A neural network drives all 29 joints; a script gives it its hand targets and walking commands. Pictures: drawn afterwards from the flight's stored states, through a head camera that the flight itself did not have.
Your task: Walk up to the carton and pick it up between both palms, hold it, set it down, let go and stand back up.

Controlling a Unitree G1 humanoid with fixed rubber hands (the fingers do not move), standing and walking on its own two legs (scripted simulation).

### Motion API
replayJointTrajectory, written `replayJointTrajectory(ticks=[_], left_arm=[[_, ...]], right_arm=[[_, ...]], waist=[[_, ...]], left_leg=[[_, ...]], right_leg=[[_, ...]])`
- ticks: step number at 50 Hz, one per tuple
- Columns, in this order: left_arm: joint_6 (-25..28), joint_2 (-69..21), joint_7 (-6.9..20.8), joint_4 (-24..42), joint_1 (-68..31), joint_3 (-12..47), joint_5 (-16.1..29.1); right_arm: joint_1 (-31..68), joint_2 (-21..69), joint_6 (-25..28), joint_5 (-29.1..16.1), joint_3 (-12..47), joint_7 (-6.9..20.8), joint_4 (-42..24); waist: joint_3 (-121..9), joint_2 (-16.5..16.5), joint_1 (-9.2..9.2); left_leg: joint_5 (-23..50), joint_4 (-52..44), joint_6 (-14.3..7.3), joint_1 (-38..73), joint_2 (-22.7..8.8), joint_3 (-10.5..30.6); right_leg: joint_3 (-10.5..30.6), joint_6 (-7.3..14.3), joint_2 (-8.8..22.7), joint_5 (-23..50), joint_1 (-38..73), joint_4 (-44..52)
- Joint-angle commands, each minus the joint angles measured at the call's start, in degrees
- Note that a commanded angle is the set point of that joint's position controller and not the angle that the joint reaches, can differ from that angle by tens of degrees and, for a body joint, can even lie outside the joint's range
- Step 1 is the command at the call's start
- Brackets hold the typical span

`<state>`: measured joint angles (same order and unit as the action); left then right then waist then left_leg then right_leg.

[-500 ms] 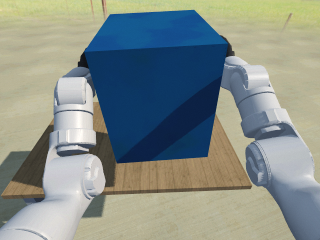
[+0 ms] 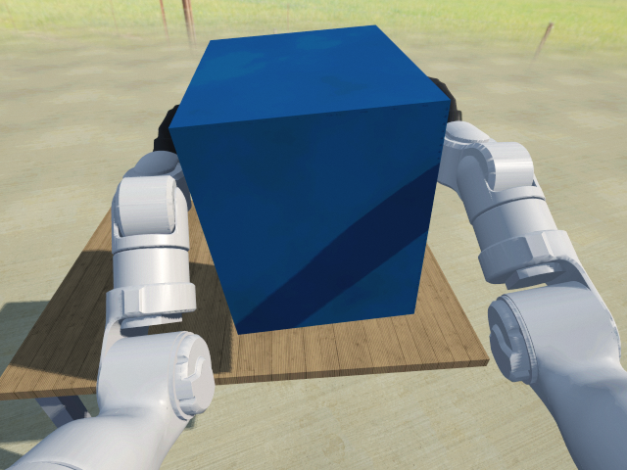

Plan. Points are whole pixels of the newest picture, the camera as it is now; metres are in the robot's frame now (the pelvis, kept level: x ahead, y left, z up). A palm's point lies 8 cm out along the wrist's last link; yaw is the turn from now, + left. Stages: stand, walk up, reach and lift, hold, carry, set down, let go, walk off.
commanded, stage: hold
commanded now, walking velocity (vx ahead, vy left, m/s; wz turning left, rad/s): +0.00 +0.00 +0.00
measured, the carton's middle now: (309, 173) +0.40 +0.01 +0.24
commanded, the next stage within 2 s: none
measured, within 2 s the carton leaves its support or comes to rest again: neither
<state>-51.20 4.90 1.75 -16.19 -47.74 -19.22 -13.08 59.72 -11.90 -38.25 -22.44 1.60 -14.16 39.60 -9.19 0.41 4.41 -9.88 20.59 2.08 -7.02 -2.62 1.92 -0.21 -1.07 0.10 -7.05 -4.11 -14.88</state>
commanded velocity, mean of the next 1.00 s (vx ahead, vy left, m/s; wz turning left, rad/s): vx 0.00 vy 0.00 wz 0.00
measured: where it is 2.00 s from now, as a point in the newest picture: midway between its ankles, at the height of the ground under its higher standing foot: outside the picture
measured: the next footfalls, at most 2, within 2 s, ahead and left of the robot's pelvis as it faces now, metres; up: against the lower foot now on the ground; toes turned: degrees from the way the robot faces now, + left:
none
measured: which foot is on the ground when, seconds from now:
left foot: down 0.00-1.00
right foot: down 0.00-1.00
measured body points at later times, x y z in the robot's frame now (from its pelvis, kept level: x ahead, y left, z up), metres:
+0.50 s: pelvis +0.00 +0.00 +0.00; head -0.09 +0.01 +0.44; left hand +0.39 +0.18 +0.29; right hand +0.39 -0.14 +0.31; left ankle +0.02 +0.14 -0.75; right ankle +0.02 -0.14 -0.75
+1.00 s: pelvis -0.01 +0.00 +0.00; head -0.09 +0.01 +0.44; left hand +0.37 +0.17 +0.28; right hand +0.38 -0.15 +0.31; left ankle +0.02 +0.14 -0.75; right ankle +0.02 -0.14 -0.75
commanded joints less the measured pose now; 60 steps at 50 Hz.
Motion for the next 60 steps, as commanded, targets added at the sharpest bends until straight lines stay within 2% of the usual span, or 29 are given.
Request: replayJointTrajectory(ticks=[1,8,15,22,29,34,38,43,50,55,60], left_arm=[[5.7,-28.7,9.1,6.6,-48.9,20.7,11.1],[6.6,-27.4,9.7,-0.2,-50.7,17.8,10.7],[7.7,-27.2,10.6,-5.1,-52.1,16.8,11.3],[8.0,-28.1,10.6,-3.5,-51.3,17.5,11.6],[7.2,-29.9,10.2,3.1,-48.8,20.2,11.9],[6.2,-30.9,9.7,7.9,-47.3,22.1,12.5],[5.6,-30.7,9.4,9.1,-46.7,22.4,12.1],[5.4,-29.5,9.3,8.4,-47.8,21.7,11.5],[6.1,-27.9,9.3,2.6,-49.8,18.9,10.7],[6.8,-27.5,9.9,-2.0,-51.0,17.6,11.1],[7.7,-27.3,10.5,-4.8,-52.2,16.9,11.5]], right_arm=[[41.0,36.0,1.8,-8.7,10.7,10.3,-14.3],[43.7,37.2,2.2,-5.8,8.6,10.4,-10.6],[45.6,36.9,2.6,-4.4,6.9,9.9,-8.0],[44.2,36.7,2.7,-6.7,8.6,9.3,-8.7],[41.4,35.8,2.6,-10.3,11.5,8.5,-13.3],[39.8,34.6,2.1,-11.5,12.1,8.7,-16.4],[39.1,34.0,1.7,-11.2,11.8,9.2,-16.9],[40.0,34.8,1.5,-10.0,11.2,9.8,-15.8],[42.7,37.1,1.9,-7.2,9.8,10.4,-12.5],[44.6,37.0,2.2,-5.3,8.0,10.2,-10.0],[45.5,36.8,2.4,-4.5,6.9,9.9,-8.2]], waist=[[-17.7,-3.1,-0.81],[-16.7,-1.3,-1.15],[-17.1,-1.2,-0.44],[-19.2,-2.5,-0.17],[-20.7,-4.0,0.37],[-20.1,-4.7,0.83],[-18.8,-4.6,0.63],[-18.2,-3.7,-0.18],[-17.1,-2.0,-1.39],[-16.9,-1.1,-0.93],[-17.3,-1.3,-0.43]], left_leg=[[9.3,-3.1,1.1,-0.5,4.9,-1.4],[1.1,-4.5,-0.9,-4.1,4.8,-1.6],[0.3,-4.1,-1.0,-4.9,4.9,-1.4],[7.4,-2.8,0.0,-2.3,5.4,-1.1],[17.9,-0.8,1.9,2.1,5.4,-0.8],[21.0,-0.5,3.0,3.6,4.8,-0.6],[19.2,-1.0,3.1,3.2,4.5,-0.6],[13.8,-2.1,2.1,1.5,4.7,-1.1],[4.4,-3.9,-0.2,-2.6,4.9,-1.6],[0.5,-4.3,-1.0,-4.4,4.8,-1.6],[0.3,-4.1,-1.0,-4.9,4.9,-1.4]], right_leg=[[0.9,0.9,-5.0,4.7,7.5,0.0],[1.5,0.3,-4.0,-1.6,5.8,0.7],[2.0,0.2,-3.4,-2.2,5.2,1.1],[1.4,0.2,-3.9,5.0,7.7,0.2],[0.7,0.3,-5.2,12.9,9.7,-0.8],[0.5,0.8,-5.9,14.4,9.4,-0.9],[0.8,1.2,-5.9,12.4,8.7,-0.7],[1.0,1.2,-5.4,8.3,8.0,-0.2],[1.2,0.5,-4.4,1.1,6.4,0.5],[1.8,0.2,-3.7,-2.0,5.2,1.0],[2.1,0.2,-3.4,-2.1,5.1,1.0]])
